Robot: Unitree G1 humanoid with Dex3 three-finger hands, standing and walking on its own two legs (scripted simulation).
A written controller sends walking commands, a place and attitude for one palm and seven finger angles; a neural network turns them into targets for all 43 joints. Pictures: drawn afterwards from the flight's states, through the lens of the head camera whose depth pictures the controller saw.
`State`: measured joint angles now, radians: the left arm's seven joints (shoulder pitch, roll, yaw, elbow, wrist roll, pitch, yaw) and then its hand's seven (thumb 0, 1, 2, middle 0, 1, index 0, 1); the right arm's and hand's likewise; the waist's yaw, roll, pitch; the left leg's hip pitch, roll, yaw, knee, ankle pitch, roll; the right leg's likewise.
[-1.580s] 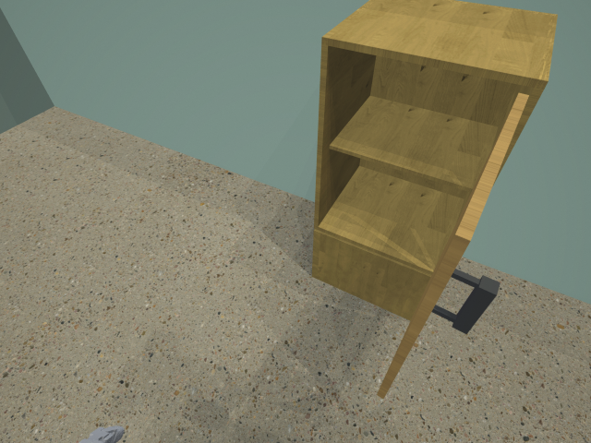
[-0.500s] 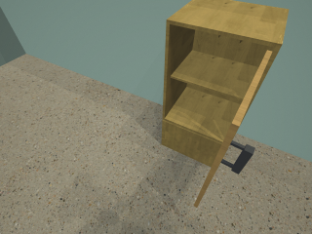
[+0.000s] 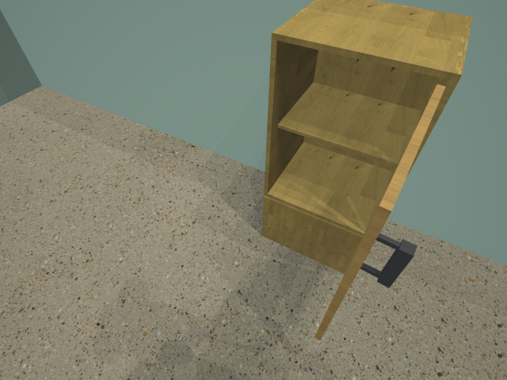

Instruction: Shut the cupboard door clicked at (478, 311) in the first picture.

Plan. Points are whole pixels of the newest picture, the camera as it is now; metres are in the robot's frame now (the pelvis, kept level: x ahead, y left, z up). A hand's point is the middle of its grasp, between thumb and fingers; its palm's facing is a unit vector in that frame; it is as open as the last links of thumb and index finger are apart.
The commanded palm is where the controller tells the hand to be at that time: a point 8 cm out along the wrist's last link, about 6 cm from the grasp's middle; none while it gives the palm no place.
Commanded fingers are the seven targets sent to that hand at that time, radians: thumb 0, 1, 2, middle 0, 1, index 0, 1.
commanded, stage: walk around to get in front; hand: left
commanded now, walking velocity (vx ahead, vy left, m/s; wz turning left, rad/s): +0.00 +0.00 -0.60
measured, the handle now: (383, 259) +0.35 -0.22 -0.03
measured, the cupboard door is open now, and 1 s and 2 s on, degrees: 86 86 86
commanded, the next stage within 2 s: none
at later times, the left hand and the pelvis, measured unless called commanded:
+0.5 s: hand out of the picture +0.05 +0.16 -0.17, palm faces -0.17 -0.94 -0.29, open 7.4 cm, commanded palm none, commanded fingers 0.00 0.90 0.90 -0.20 -0.30 -0.20 -0.30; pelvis -0.02 -0.04 -0.01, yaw -14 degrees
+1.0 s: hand out of the picture +0.12 +0.19 -0.17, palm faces -0.42 -0.87 -0.26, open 7.4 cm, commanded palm none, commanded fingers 0.00 0.90 0.90 -0.20 -0.30 -0.20 -0.30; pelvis -0.02 +0.02 -0.01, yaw -31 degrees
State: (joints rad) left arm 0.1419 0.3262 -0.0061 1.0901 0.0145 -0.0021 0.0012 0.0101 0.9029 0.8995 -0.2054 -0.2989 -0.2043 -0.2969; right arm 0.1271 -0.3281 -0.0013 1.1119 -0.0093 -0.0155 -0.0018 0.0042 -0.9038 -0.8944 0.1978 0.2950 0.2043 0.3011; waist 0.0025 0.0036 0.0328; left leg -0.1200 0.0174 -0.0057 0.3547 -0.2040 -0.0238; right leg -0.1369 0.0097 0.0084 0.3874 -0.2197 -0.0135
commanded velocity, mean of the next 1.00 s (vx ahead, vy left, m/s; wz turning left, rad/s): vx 0.00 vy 0.00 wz -0.60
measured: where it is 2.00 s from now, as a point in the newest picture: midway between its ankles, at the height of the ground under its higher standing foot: outside the picture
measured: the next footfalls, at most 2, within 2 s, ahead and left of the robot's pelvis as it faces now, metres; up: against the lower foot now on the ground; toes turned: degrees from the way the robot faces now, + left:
left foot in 1.00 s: +0.07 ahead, +0.10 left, +0.00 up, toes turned -35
right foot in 1.42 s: -0.12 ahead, -0.08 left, +0.00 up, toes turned -55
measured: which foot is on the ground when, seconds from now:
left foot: down 0.00-0.36, up 0.38-0.98, down 1.00-1.00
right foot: down 0.00-1.00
